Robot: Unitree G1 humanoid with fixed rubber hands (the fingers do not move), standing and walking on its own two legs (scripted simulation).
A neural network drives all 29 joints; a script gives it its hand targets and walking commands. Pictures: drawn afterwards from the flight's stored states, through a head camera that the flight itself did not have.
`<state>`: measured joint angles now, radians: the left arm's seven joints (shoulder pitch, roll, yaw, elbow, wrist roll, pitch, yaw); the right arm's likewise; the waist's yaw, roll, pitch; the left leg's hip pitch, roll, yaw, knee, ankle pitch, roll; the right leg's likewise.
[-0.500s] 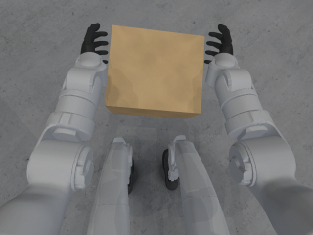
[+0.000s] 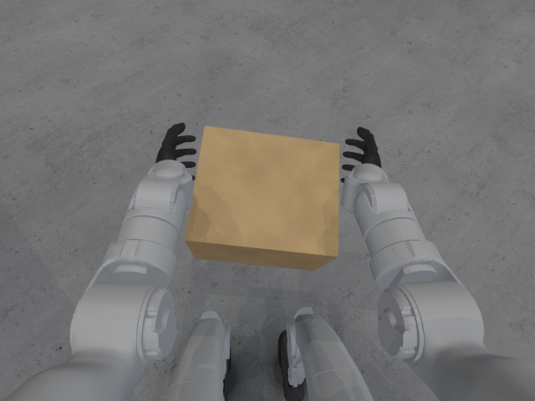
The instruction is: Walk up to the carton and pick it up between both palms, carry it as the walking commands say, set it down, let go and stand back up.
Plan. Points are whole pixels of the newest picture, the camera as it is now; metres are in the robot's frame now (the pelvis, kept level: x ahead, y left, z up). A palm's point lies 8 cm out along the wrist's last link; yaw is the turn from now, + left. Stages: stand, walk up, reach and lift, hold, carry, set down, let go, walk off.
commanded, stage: reach and lift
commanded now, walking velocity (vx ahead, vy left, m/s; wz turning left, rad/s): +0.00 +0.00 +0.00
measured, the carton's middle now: (263, 204) +0.43 -0.01 -0.07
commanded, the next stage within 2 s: none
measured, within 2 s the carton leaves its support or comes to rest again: neither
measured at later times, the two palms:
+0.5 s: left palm (149, 141) +0.43 +0.14 +0.11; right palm (400, 139) +0.42 -0.18 +0.12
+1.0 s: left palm (116, 138) +0.41 +0.16 +0.14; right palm (395, 123) +0.41 -0.15 +0.16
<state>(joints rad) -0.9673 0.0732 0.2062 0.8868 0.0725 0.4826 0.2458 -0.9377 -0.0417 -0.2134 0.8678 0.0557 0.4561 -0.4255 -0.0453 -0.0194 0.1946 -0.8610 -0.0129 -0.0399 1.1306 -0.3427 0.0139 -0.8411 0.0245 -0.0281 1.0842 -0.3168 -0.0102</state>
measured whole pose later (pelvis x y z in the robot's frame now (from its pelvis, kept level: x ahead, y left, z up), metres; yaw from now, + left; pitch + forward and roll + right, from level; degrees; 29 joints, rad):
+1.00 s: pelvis +0.09 +0.00 +0.07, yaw +1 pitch -6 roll -2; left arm -0.53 -0.03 0.26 0.64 0.24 0.72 0.06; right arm -0.53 0.10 -0.38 0.58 -0.17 0.71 -0.06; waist -0.02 -0.02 -0.09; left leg -0.28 -0.01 -0.05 0.72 -0.33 0.01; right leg -0.25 0.02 -0.03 0.66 -0.30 -0.01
